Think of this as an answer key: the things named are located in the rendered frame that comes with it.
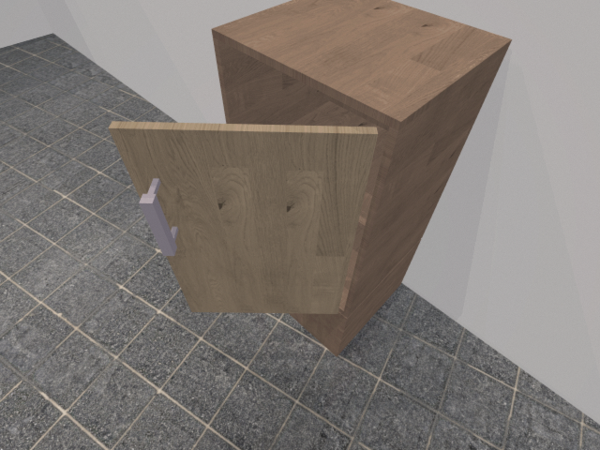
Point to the cupboard door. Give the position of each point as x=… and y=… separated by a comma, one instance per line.
x=266, y=214

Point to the handle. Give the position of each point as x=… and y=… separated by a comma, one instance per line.
x=155, y=217

